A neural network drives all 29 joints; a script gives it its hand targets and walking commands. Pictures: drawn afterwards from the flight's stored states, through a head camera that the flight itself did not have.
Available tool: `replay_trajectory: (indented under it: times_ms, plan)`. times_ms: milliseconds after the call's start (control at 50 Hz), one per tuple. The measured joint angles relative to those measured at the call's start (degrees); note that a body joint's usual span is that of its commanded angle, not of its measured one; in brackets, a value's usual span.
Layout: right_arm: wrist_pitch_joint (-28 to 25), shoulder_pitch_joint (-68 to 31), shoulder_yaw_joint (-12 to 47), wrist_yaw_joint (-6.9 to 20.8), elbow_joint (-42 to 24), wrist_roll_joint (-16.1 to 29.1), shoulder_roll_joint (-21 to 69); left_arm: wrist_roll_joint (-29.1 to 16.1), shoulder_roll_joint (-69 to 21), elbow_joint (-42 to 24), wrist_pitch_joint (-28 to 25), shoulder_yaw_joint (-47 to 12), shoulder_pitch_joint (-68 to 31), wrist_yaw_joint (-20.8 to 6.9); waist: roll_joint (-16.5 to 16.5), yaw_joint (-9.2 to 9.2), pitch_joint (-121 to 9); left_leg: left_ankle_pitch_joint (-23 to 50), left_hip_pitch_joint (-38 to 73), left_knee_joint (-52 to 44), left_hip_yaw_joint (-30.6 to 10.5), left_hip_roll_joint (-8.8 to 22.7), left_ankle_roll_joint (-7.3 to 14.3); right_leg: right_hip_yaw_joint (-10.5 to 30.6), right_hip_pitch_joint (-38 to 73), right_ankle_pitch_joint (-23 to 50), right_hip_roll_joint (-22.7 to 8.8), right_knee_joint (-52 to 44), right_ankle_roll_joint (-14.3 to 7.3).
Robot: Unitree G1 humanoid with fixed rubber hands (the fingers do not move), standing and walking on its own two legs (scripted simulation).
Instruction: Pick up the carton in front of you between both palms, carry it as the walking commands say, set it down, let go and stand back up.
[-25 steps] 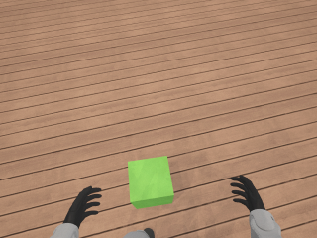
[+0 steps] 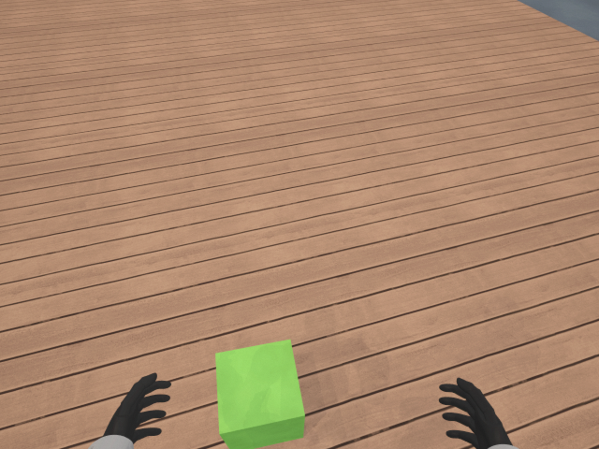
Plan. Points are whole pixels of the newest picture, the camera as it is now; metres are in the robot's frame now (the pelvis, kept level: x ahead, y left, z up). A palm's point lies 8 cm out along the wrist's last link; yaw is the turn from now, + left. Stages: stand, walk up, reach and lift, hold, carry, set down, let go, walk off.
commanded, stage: let go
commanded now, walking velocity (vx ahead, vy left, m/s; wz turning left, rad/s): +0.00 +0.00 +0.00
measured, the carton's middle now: (261, 397) +0.37 +0.12 -0.65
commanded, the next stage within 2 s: stand in 0.08 s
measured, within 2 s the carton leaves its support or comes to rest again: neither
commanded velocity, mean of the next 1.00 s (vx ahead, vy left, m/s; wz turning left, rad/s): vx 0.00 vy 0.00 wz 0.00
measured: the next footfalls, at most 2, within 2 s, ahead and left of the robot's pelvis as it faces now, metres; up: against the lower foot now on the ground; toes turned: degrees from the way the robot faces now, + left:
none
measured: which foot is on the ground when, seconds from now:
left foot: down 0.00-1.00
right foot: down 0.00-1.00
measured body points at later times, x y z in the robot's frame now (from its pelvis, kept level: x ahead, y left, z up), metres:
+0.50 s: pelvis +0.02 +0.03 +0.00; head +0.03 +0.06 +0.45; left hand +0.16 +0.32 -0.12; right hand +0.14 -0.27 -0.08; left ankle +0.02 +0.13 -0.74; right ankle -0.07 -0.10 -0.74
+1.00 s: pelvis +0.00 +0.04 +0.00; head +0.01 +0.06 +0.45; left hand +0.13 +0.33 -0.12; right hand +0.10 -0.27 -0.09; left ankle +0.02 +0.13 -0.74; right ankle -0.07 -0.10 -0.74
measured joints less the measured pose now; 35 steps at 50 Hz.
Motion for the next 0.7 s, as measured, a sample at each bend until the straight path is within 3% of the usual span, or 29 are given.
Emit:
replay_trajectory:
  times_ms: [80,160,300,700]
  plan:
    - [0.3,-0.4,-0.3,-0.1,0.5,-0.2,0.0,-0.1,0.2,-0.1,0.7,0.1,0.2,0.3,0.0,0.34,-0.5,0.0,-0.3,0.3,0.0,-0.4,0.4,0.0,-0.1,0.0,-0.4,0.0,0.4]
    - [-1.3,-1.8,-0.1,-1.1,7.2,-3.3,-1.9,1.1,2.1,4.7,-4.0,0.0,0.0,1.7,-0.4,0.77,-2.8,-1.3,-3.5,3.1,0.3,0.2,0.6,0.3,-2.5,-0.2,0.2,0.8,0.6]
    - [-3.3,-2.0,-1.8,-1.4,14.2,-3.6,-6.0,1.3,5.3,11.1,-8.5,1.0,0.9,1.7,-1.8,0.05,-3.7,-3.2,-5.3,5.3,1.3,0.4,1.4,1.3,-3.8,-0.7,0.3,1.2,1.3]
    - [-4.5,-4.8,-0.6,-2.1,22.6,-2.7,-6.4,0.7,7.0,20.3,-10.6,-0.9,-0.6,3.0,-1.5,-0.82,-3.3,-2.7,-2.3,2.4,3.4,-0.5,2.9,3.2,-1.0,0.7,-1.2,-2.4,2.8]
